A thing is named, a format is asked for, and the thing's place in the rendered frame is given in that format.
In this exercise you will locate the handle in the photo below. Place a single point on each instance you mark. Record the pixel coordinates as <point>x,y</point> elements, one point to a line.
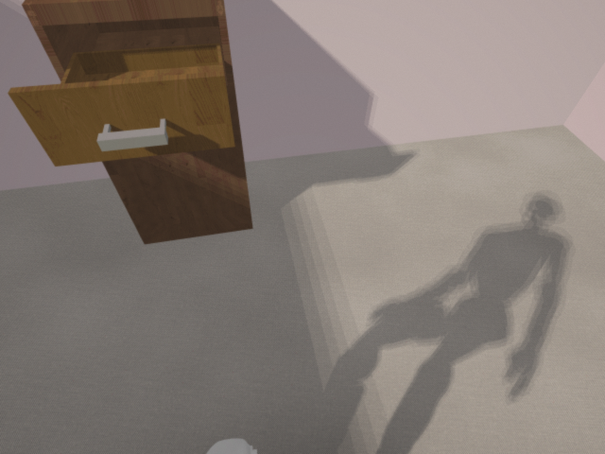
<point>116,140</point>

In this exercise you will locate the drawer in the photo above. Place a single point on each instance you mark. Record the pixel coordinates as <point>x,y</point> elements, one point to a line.
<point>131,89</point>

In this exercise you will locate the cabinet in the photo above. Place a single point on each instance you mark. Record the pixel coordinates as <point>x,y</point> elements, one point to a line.
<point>171,196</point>

